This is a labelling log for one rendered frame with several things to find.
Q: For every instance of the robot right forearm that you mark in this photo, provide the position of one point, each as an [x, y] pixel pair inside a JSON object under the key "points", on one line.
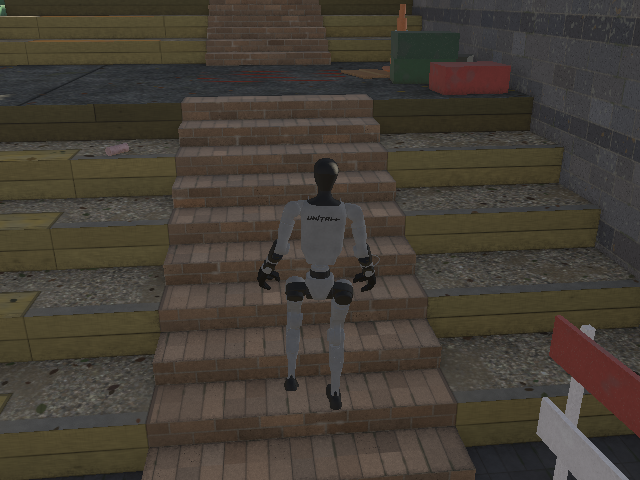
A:
{"points": [[367, 264]]}

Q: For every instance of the robot right upper arm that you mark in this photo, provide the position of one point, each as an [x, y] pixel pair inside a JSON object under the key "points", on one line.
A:
{"points": [[354, 213]]}

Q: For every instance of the robot foot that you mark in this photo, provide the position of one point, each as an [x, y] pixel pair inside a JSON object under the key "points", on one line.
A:
{"points": [[335, 401], [291, 384]]}

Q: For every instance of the robot left hand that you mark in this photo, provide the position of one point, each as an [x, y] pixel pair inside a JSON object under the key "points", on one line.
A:
{"points": [[263, 276]]}

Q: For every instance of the right robot foot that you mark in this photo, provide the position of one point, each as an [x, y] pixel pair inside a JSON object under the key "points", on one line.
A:
{"points": [[335, 401]]}

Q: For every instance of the robot right hand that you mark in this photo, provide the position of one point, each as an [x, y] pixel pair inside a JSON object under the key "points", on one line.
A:
{"points": [[371, 281]]}

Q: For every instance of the robot left upper arm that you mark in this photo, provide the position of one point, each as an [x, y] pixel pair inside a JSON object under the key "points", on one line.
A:
{"points": [[292, 209]]}

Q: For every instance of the left robot foot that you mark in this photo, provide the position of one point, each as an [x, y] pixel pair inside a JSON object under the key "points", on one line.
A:
{"points": [[291, 384]]}

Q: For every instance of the robot left forearm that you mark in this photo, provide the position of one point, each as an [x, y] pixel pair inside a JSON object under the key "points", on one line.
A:
{"points": [[272, 260]]}

